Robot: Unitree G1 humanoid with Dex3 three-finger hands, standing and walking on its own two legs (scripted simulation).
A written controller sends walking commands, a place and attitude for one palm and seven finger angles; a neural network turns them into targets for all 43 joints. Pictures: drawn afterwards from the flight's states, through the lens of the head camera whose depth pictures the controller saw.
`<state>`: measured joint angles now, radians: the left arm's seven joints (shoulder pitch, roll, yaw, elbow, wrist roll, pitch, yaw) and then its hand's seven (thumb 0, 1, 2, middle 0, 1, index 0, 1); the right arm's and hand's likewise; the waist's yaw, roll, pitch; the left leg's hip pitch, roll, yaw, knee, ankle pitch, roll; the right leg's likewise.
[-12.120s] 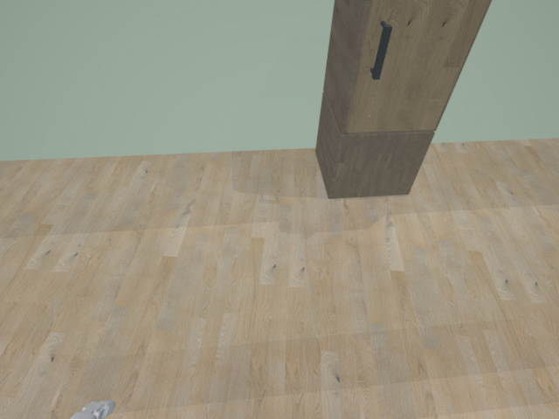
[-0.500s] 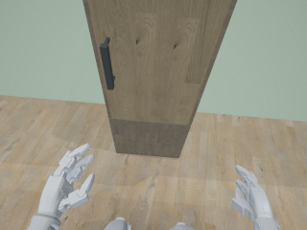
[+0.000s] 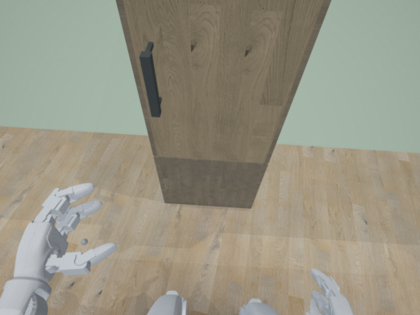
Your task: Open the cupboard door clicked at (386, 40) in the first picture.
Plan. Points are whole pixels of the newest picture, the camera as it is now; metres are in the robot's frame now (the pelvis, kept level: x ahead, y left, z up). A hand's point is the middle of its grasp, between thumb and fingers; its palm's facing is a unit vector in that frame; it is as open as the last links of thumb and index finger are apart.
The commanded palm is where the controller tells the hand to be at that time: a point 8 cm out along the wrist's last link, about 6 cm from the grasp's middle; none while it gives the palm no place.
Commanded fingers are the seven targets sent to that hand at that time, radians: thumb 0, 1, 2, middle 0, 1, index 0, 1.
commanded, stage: raise the hand with hooked fingers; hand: left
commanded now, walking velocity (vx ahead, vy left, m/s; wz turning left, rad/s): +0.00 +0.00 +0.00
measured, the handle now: (153, 81) +0.61 +0.18 +0.08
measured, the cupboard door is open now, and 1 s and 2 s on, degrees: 0 0 0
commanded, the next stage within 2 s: move the hooked fingers beside the handle in 1.22 s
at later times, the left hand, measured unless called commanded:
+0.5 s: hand (63, 208) +0.28 +0.27 +0.07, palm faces +0.02 -1.00 -0.05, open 13.8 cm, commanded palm +0.25 +0.31 +0.08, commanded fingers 0.00 -0.50 0.30 -0.30 -1.20 -0.30 -1.20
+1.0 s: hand (61, 185) +0.31 +0.27 +0.09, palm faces +0.00 -1.00 -0.03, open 14.0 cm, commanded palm +0.28 +0.32 +0.10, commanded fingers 0.00 -0.50 0.30 -0.30 -1.20 -0.30 -1.20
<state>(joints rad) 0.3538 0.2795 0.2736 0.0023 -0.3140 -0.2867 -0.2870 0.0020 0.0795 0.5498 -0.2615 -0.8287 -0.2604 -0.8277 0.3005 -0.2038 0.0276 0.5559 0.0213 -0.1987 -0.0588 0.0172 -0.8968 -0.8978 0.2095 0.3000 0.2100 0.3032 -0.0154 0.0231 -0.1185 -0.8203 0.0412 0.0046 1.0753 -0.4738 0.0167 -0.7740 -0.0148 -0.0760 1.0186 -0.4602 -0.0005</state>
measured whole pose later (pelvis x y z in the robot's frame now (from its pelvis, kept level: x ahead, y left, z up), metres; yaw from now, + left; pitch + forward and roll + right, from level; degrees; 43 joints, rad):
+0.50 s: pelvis +0.02 +0.00 +0.02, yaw +1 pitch +11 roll -3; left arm 0.10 0.39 0.36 0.26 -0.33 -0.25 -0.44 -0.01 -0.45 0.32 -0.30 -1.17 -0.30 -1.17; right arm 0.25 -0.26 0.06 0.53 0.03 -0.21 -0.07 0.01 -0.90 -0.90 0.21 0.30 0.21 0.30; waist 0.00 0.02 -0.10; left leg -0.73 0.03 -0.01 1.00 -0.46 0.02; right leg -0.67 -0.02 -0.09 0.92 -0.44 0.01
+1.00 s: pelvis +0.02 +0.00 +0.02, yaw +0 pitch +11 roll -2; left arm -0.03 0.42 0.44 0.40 -0.36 -0.28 -0.52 -0.02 -0.50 0.30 -0.30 -1.20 -0.30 -1.20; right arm 0.29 -0.28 0.04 0.55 0.03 -0.18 -0.06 0.01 -0.90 -0.90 0.21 0.30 0.21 0.30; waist -0.02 0.01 -0.09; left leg -0.68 0.04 0.01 0.93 -0.44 0.02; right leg -0.63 -0.01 -0.07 0.87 -0.42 0.00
